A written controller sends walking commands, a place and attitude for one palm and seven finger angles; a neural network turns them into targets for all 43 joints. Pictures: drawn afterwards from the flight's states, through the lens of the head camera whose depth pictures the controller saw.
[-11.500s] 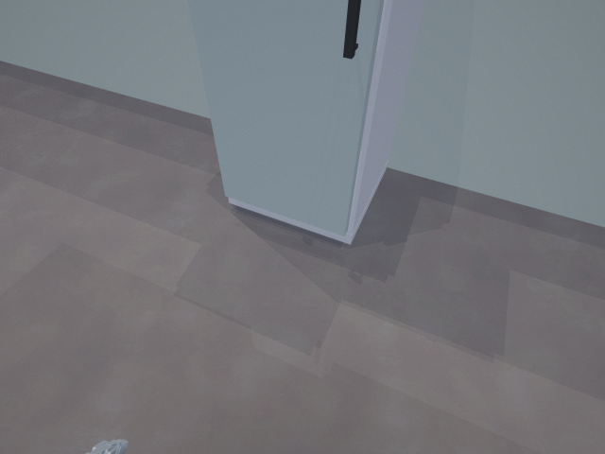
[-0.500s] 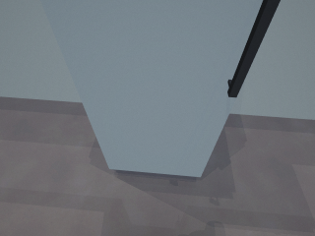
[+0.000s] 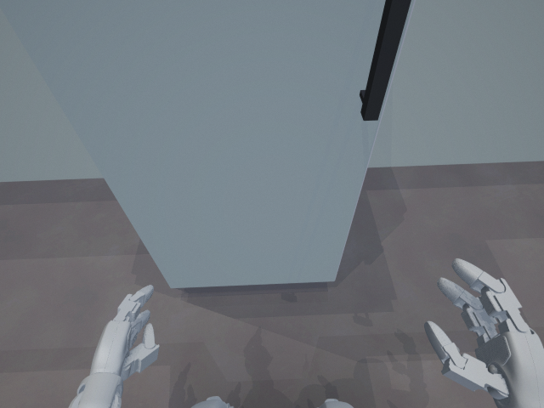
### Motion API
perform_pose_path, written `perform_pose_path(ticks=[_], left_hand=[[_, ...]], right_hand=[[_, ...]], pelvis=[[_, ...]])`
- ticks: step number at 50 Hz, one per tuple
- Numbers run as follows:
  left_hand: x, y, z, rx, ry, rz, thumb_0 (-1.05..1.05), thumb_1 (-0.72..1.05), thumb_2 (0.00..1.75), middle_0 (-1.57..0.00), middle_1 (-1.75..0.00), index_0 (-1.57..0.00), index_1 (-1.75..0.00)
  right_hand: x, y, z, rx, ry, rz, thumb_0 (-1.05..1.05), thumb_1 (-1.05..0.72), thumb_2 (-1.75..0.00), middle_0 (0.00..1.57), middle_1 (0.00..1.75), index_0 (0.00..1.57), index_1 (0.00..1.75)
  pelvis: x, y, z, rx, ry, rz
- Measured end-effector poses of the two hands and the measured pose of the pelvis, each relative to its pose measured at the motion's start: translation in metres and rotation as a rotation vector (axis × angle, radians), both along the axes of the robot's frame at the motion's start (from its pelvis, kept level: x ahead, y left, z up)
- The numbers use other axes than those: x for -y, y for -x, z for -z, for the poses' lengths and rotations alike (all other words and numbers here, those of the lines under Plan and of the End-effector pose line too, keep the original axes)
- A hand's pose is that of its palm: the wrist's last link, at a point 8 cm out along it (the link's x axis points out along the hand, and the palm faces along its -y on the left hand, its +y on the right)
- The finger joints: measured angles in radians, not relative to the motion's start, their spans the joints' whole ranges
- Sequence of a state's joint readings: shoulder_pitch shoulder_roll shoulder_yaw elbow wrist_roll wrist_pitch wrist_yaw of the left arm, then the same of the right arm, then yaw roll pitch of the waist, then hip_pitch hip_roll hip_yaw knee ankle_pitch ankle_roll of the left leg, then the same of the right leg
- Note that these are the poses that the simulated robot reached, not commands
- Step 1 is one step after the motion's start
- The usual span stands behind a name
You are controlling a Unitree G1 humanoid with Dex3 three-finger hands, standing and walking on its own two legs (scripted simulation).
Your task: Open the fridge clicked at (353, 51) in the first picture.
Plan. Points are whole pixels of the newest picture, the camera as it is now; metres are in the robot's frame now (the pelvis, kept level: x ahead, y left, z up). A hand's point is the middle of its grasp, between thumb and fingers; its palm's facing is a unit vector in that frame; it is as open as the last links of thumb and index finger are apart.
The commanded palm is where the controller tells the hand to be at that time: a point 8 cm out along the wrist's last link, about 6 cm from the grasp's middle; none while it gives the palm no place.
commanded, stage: raise the hand to about handle height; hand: right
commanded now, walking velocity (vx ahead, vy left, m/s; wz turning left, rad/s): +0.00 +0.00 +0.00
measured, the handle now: (387, 18) +0.57 -0.17 +0.28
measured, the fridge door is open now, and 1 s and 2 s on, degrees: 0 0 0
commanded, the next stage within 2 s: move the hooked fingers beside the handle in 1.56 s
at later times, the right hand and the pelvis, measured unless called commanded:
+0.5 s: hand (505, 265) +0.25 -0.25 +0.16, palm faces +0.03 +1.00 -0.08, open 12.3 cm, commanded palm +0.22 -0.30 +0.17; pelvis +0.02 -0.02 +0.04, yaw +1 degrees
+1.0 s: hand out of the picture +0.29 -0.28 +0.25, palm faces +0.07 +0.99 -0.09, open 13.9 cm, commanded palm +0.26 -0.32 +0.26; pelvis +0.02 -0.01 +0.05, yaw +1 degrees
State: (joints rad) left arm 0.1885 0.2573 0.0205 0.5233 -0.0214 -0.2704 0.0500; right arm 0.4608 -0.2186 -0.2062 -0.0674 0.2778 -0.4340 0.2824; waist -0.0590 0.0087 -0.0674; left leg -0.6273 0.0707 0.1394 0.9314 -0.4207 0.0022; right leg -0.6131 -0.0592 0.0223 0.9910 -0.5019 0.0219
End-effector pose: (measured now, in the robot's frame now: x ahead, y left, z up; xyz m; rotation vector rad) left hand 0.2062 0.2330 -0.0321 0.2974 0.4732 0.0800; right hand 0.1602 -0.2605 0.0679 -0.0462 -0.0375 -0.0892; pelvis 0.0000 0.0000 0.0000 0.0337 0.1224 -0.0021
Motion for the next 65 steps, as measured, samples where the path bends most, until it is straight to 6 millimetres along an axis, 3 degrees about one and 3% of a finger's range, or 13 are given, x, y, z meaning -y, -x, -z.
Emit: perform_pose_path(ticks=[8, 15, 25, 37, 45, 56, 65], left_hand=[[0.029, 0.038, 0.018, -0.104, 0.119, -0.063, 0.02, 0.90, 0.90, -0.21, -0.30, -0.21, -0.30], [0.023, 0.057, 0.012, -0.123, 0.110, -0.094, 0.02, 0.89, 0.90, -0.21, -0.30, -0.21, -0.30], [0.006, 0.037, -0.014, -0.042, 0.035, -0.086, 0.02, 0.90, 0.90, -0.20, -0.30, -0.20, -0.30], [0.028, 0.005, -0.037, 0.043, 0.081, -0.016, 0.02, 0.90, 0.90, -0.20, -0.30, -0.20, -0.30], [0.032, 0.008, -0.031, -0.006, 0.105, -0.005, 0.02, 0.90, 0.90, -0.20, -0.30, -0.21, -0.30], [0.016, 0.019, -0.025, -0.058, 0.108, -0.039, 0.02, 0.90, 0.90, -0.20, -0.30, -0.21, -0.30], [0.003, 0.021, -0.028, -0.049, 0.107, -0.065, 0.02, 0.90, 0.90, -0.20, -0.30, -0.20, -0.30]], right_hand=[[0.006, -0.050, -0.031, -0.056, 0.019, -0.129, 0.01, -0.28, -0.63, 0.24, 0.70, 0.25, 0.69], [0.025, -0.056, -0.061, -0.023, 0.024, -0.065, 0.01, -0.12, -0.56, 0.25, 0.81, 0.26, 0.80], [0.040, -0.064, -0.090, 0.025, 0.034, -0.061, 0.00, 0.11, -0.46, 0.27, 0.96, 0.28, 0.95], [0.062, -0.085, -0.139, 0.063, 0.032, -0.034, 0.00, 0.39, -0.35, 0.29, 1.13, 0.30, 1.12], [0.069, -0.096, -0.168, 0.070, 0.042, -0.024, -0.01, 0.48, -0.31, 0.30, 1.19, 0.30, 1.18], [0.075, -0.116, -0.208, 0.094, 0.054, -0.026, -0.01, 0.50, -0.30, 0.30, 1.20, 0.30, 1.19], [0.065, -0.117, -0.198, 0.052, 0.030, -0.052, -0.01, 0.50, -0.30, 0.30, 1.20, 0.30, 1.20]], pelvis=[[0.006, -0.004, -0.014, 0.022, 0.000, -0.014], [0.012, -0.013, -0.026, 0.044, 0.006, -0.027], [0.016, -0.017, -0.037, 0.101, 0.007, -0.020], [0.012, -0.018, -0.048, 0.159, 0.012, -0.017], [0.008, -0.017, -0.053, 0.174, 0.015, -0.016], [0.004, -0.016, -0.056, 0.180, 0.021, -0.019], [0.001, -0.015, -0.057, 0.175, 0.025, -0.031]])
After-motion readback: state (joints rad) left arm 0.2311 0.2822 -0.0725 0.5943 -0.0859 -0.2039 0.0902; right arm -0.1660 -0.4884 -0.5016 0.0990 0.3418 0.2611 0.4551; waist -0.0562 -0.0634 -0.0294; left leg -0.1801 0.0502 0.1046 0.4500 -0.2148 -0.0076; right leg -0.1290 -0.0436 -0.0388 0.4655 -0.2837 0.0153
